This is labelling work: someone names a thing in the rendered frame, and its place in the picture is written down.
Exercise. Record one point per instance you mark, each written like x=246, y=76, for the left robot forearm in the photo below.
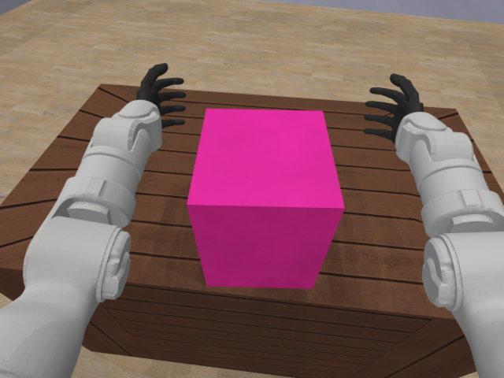
x=103, y=188

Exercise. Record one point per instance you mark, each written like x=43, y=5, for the left robot upper arm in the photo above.
x=74, y=265

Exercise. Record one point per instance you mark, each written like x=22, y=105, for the right robot forearm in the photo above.
x=454, y=193

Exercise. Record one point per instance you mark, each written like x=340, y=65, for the pedestal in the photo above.
x=367, y=316

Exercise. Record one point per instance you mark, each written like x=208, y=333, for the robot left hand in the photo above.
x=149, y=91

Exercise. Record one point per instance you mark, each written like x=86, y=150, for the robot right hand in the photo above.
x=407, y=103

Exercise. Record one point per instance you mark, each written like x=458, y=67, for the right robot upper arm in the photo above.
x=464, y=272

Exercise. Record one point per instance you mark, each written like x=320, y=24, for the carton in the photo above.
x=265, y=199

